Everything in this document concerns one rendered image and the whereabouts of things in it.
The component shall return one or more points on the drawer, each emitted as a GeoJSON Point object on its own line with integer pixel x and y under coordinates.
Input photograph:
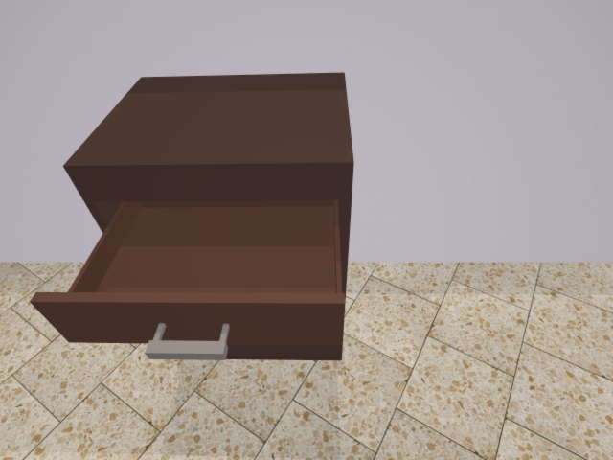
{"type": "Point", "coordinates": [271, 269]}

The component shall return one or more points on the cabinet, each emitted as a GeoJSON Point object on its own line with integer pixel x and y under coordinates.
{"type": "Point", "coordinates": [225, 138]}

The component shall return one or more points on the handle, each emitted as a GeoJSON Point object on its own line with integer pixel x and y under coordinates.
{"type": "Point", "coordinates": [175, 349]}

